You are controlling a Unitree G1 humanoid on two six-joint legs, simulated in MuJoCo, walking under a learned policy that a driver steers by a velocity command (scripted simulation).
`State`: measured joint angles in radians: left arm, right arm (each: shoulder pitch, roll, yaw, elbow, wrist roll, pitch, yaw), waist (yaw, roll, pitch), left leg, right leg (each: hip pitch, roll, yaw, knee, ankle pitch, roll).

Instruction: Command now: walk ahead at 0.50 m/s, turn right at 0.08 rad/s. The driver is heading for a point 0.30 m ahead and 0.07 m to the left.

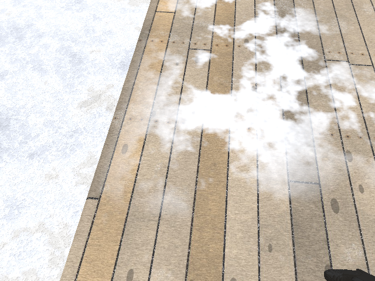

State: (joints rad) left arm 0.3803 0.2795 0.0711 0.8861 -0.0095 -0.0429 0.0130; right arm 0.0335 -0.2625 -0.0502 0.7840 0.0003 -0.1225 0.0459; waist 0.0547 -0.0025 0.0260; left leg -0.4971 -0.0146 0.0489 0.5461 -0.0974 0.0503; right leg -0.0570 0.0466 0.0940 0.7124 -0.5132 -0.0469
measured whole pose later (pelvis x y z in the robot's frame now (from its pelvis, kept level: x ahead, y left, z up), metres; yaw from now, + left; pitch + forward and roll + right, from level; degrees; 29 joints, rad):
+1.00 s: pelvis +0.30 +0.00 +0.02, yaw +1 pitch +0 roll +0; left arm 0.14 0.23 0.04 0.98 0.00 0.00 0.02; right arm 0.25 -0.21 -0.04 1.01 0.00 0.00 -0.04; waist -0.02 0.00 0.03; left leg -0.16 0.02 -0.01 0.51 -0.34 -0.02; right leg -0.30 0.00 -0.01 0.50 -0.19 -0.01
